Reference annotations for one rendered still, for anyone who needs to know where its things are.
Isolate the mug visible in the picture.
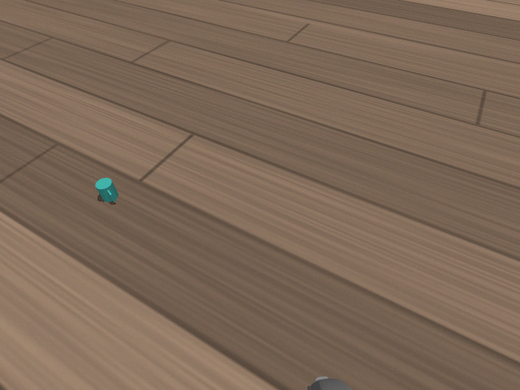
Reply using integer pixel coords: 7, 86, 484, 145
95, 178, 119, 202

